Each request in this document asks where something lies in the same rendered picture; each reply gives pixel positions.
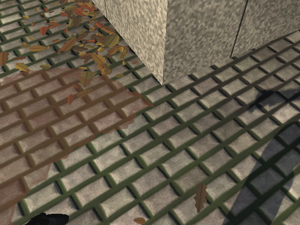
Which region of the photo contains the robot left hand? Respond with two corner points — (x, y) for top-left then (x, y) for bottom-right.
(24, 212), (69, 225)

